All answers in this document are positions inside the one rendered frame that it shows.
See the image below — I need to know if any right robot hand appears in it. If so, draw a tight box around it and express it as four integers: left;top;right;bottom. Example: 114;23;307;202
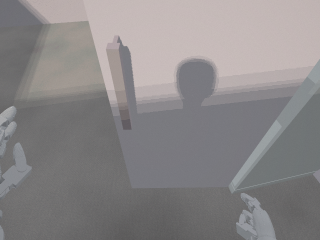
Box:
236;193;276;240

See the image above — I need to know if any left robot hand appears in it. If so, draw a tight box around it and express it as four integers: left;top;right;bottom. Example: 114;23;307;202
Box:
0;106;32;200

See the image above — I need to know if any fridge door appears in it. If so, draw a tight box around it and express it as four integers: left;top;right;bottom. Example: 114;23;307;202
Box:
83;0;320;189

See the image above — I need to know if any handle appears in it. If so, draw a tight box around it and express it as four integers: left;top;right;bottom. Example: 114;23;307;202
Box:
106;35;133;130

